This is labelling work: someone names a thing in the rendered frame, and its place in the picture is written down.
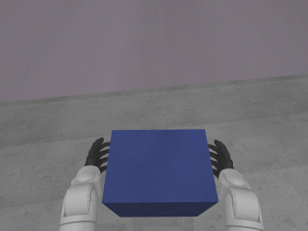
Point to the robot left hand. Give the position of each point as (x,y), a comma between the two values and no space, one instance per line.
(95,154)

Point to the left robot forearm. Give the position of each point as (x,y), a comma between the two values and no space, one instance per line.
(80,205)

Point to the carton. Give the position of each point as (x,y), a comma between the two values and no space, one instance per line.
(159,174)

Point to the right robot forearm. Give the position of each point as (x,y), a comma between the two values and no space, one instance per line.
(241,206)

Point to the robot right hand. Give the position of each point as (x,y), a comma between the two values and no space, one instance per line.
(223,157)

